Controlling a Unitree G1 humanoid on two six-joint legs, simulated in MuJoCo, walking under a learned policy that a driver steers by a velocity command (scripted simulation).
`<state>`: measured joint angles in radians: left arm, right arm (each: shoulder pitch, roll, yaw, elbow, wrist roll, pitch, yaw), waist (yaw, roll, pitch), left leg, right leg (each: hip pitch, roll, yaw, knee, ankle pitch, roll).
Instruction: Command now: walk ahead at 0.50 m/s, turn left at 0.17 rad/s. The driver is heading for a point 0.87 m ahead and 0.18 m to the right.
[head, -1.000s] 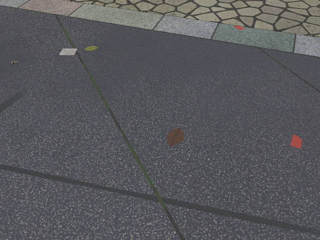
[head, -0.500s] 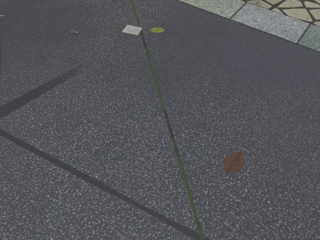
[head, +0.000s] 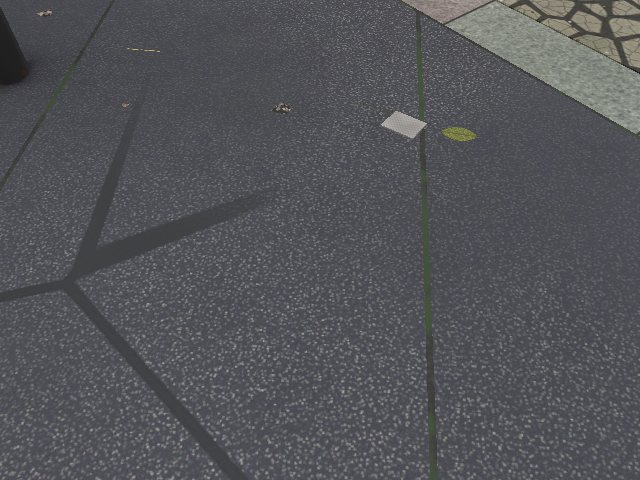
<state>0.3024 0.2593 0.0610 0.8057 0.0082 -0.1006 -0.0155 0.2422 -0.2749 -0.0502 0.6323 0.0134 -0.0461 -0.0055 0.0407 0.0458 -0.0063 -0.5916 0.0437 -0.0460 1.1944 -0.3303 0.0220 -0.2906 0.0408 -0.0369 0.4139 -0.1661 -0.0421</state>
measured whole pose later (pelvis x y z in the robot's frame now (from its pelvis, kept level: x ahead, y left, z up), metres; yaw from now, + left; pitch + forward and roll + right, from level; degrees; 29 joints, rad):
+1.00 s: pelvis +0.54 -0.02 +0.00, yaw -14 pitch +3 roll +0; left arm 0.28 0.28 0.06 0.73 -0.01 -0.05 -0.02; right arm 0.19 -0.29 -0.05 0.67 -0.01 -0.10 -0.01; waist 0.03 0.02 0.03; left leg -0.60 0.09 -0.06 1.10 -0.32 -0.03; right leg -0.31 0.11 0.05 0.42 -0.16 -0.10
